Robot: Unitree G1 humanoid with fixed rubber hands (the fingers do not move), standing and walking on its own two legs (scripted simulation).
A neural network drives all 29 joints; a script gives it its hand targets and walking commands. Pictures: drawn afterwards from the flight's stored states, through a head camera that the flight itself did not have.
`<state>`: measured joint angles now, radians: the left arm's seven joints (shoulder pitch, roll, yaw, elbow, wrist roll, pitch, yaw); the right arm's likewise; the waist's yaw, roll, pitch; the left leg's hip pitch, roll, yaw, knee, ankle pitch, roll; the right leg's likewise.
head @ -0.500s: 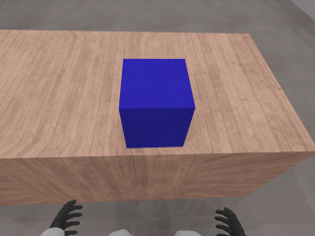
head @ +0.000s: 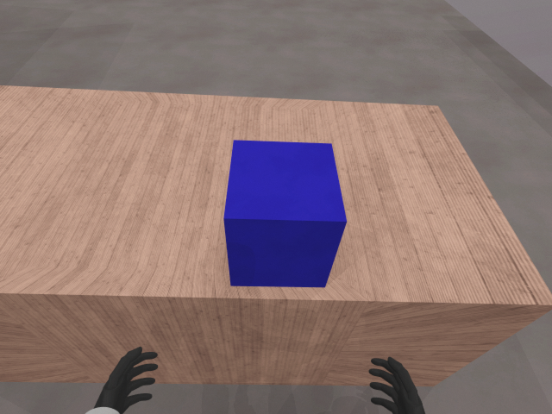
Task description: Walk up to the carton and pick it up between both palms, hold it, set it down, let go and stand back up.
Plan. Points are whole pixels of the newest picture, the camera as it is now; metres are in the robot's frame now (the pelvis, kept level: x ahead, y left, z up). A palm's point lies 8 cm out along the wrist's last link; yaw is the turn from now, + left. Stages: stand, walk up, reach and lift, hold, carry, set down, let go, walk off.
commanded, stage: reach and lift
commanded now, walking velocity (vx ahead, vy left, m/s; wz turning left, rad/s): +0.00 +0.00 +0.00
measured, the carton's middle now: (280, 215) +0.48 +0.00 -0.03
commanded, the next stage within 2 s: none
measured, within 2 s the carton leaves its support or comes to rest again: neither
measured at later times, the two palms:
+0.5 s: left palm (108, 390) +0.17 +0.25 -0.06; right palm (395, 391) +0.17 -0.17 -0.06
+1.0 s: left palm (120, 342) +0.23 +0.24 -0.03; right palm (387, 342) +0.23 -0.16 -0.03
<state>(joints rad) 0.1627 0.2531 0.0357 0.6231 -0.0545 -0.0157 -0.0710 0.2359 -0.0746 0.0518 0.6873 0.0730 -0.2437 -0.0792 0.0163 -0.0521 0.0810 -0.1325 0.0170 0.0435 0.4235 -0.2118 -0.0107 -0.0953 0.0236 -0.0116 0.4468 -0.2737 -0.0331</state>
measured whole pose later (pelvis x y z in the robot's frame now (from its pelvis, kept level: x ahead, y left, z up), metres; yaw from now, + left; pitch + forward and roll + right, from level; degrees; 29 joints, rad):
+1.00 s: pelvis +0.01 +0.02 -0.01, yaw +0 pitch -3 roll +0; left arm 0.03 0.23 -0.06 0.66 -0.19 -0.35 0.06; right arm 0.01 -0.08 0.03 0.76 0.17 -0.41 -0.04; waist 0.03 -0.04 0.01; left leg -0.22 0.01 0.05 0.56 -0.29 0.01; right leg -0.17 0.01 0.00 0.56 -0.34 -0.01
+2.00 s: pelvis +0.01 +0.01 +0.00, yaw +0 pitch +5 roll -1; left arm -0.59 0.26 0.14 0.65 -0.15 0.20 0.00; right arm -0.60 -0.18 0.03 0.72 0.28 0.08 -0.18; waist 0.03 -0.01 -0.05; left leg -0.31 0.03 0.04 0.43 -0.21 0.00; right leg -0.24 0.04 -0.01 0.37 -0.22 -0.02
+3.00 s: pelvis +0.00 +0.01 -0.04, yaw +0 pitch +26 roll -2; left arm -0.93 0.25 0.07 1.44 -0.17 -0.40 0.03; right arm -0.87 -0.14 -0.02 1.29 0.24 -0.33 -0.12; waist 0.00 -0.01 -0.27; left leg -0.91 0.04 0.00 0.74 -0.28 -0.01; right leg -0.83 0.04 -0.05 0.69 -0.32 -0.02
